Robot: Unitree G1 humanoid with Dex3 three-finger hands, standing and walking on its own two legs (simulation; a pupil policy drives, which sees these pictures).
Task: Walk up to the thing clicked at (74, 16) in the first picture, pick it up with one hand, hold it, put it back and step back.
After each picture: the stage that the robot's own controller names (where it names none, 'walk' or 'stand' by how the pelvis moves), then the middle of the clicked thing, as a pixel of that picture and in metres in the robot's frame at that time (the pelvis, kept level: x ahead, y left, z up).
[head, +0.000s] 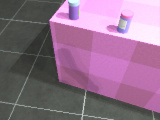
stand; (73, 9) +0.90 +0.05 -0.03
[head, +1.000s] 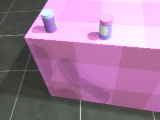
walk; (49, 21) +0.77 +0.21 -0.01
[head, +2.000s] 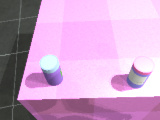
rise first; (52, 71) +0.39 +0.13 +0.00
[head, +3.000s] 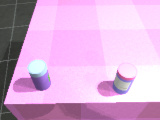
stand; (40, 75) +0.39 +0.17 +0.00
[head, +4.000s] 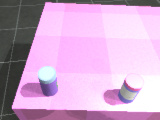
stand; (48, 81) +0.38 +0.14 -0.03
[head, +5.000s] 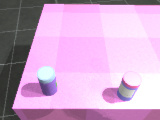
stand; (47, 81) +0.38 +0.15 -0.03
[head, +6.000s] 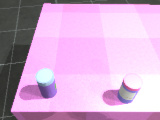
stand; (47, 84) +0.37 +0.15 -0.03
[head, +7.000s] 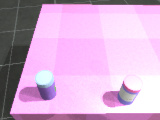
stand; (46, 85) +0.36 +0.15 -0.03
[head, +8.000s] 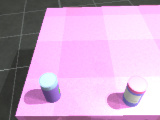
rise first; (50, 88) +0.35 +0.15 -0.03
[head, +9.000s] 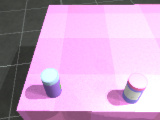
go down; (51, 83) +0.37 +0.15 -0.03
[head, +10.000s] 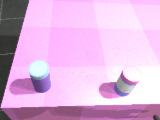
go down; (40, 77) +0.38 +0.14 -0.01
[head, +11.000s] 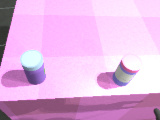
go down; (34, 68) +0.39 +0.15 +0.02
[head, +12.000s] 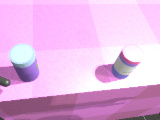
close in; (25, 64) +0.38 +0.15 +0.05
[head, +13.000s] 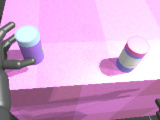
close; (31, 46) +0.44 +0.14 +0.07
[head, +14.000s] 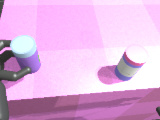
lift; (27, 55) +0.41 +0.15 +0.06
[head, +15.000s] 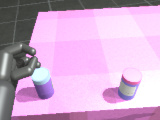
lift; (43, 83) +0.38 +0.16 +0.02
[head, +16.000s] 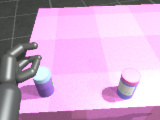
stand; (43, 82) +0.38 +0.16 +0.00
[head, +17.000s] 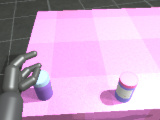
stand; (42, 85) +0.38 +0.16 -0.01
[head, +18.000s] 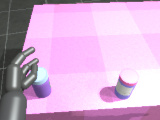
stand; (40, 83) +0.38 +0.16 -0.01
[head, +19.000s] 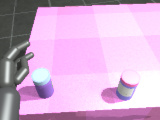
stand; (43, 83) +0.38 +0.16 -0.01
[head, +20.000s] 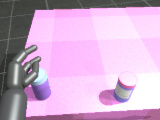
stand; (40, 84) +0.38 +0.17 -0.01
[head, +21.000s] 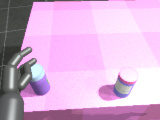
stand; (38, 80) +0.38 +0.17 -0.01
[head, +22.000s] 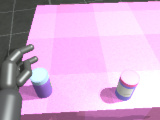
stand; (41, 83) +0.37 +0.16 -0.01
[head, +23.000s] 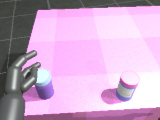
stand; (43, 84) +0.38 +0.16 -0.01
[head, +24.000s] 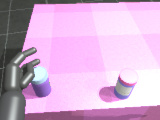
stand; (40, 82) +0.38 +0.16 -0.01
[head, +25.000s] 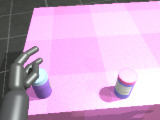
stand; (41, 84) +0.38 +0.16 -0.01
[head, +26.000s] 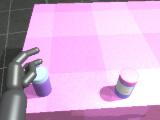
stand; (41, 82) +0.38 +0.16 -0.01
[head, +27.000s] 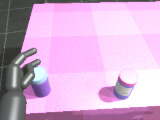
stand; (40, 82) +0.38 +0.16 -0.01
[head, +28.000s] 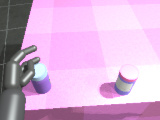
stand; (40, 79) +0.38 +0.16 -0.01
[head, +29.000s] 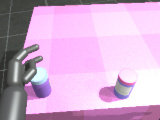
stand; (40, 83) +0.38 +0.16 -0.01
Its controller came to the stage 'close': yes
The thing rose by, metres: 0.00
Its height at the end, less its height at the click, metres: +0.00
